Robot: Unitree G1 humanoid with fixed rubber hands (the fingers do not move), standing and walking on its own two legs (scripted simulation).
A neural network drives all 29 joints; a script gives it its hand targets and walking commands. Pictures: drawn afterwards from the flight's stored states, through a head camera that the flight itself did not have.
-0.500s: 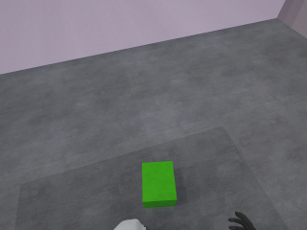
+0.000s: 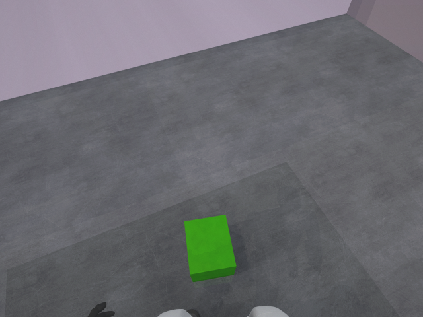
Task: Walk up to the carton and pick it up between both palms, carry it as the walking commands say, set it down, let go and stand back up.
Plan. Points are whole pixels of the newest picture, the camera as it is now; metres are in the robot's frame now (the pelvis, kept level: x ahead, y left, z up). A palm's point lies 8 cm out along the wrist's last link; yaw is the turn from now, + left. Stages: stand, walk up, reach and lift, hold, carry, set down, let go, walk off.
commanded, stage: walk up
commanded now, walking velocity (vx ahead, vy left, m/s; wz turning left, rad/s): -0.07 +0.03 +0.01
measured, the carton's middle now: (209, 248) +0.42 +0.02 -0.69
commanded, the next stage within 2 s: stand in 1.50 s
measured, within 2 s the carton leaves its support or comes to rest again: neither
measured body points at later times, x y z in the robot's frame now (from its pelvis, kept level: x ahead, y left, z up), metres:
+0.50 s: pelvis -0.03 +0.03 +0.00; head -0.01 +0.03 +0.45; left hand -0.03 +0.28 -0.15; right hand +0.04 -0.22 -0.15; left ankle -0.06 +0.15 -0.74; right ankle -0.02 -0.12 -0.73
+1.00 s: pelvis -0.02 +0.03 +0.01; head -0.01 +0.04 +0.46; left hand -0.04 +0.26 -0.15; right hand -0.03 -0.19 -0.15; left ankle -0.06 +0.15 -0.74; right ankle -0.02 -0.09 -0.74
